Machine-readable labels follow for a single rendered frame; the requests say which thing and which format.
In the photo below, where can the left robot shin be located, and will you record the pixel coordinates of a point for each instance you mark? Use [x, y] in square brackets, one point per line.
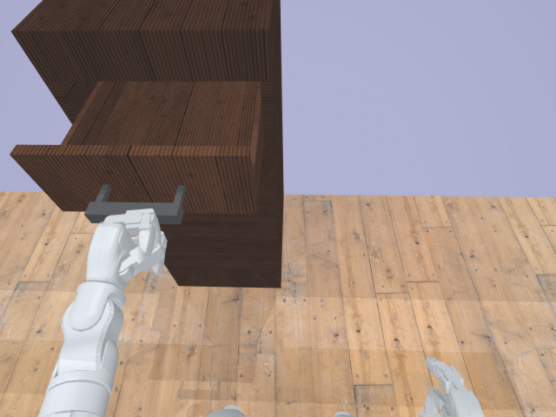
[233, 407]

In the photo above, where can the right robot hand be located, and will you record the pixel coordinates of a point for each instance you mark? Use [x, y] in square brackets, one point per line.
[459, 403]

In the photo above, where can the handle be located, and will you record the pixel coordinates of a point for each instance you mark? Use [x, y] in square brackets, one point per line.
[166, 212]

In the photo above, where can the drawer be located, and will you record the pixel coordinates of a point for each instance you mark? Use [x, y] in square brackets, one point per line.
[143, 139]

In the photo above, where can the left robot hand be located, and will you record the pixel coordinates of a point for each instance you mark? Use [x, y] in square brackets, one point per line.
[111, 245]

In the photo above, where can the cabinet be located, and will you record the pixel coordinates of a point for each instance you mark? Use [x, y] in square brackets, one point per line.
[74, 44]

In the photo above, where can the robot left forearm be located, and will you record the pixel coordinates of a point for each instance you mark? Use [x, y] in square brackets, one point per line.
[83, 378]

